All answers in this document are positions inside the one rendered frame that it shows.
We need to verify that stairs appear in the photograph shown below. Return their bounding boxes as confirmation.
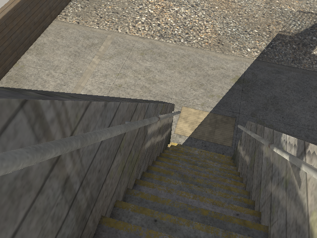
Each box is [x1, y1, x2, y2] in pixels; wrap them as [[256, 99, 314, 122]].
[[93, 142, 269, 238]]

